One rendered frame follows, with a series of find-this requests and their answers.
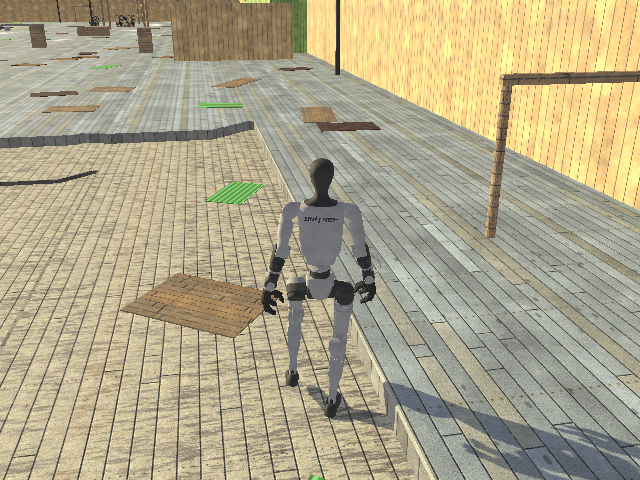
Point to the left robot hand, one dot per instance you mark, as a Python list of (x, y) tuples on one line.
[(266, 300)]

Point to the robot head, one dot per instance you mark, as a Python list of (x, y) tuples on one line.
[(321, 174)]

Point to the right robot hand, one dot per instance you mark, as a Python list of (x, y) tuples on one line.
[(371, 288)]

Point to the left robot forearm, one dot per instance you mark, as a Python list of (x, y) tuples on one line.
[(274, 271)]

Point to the right robot upper arm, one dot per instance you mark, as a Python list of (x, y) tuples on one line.
[(352, 212)]

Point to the right robot forearm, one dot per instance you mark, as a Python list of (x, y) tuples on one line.
[(366, 267)]

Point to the left robot upper arm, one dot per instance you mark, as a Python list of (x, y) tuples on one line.
[(289, 211)]

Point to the right robot foot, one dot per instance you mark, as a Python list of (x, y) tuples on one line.
[(331, 409)]

